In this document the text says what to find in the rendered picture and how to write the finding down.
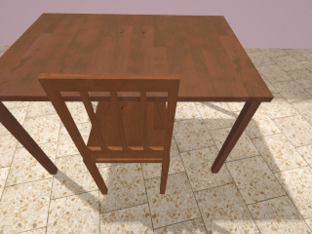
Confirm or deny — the table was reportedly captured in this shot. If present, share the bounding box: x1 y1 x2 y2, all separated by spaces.
0 13 273 175

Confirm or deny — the chair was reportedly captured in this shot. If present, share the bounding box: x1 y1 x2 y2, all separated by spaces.
37 73 180 195

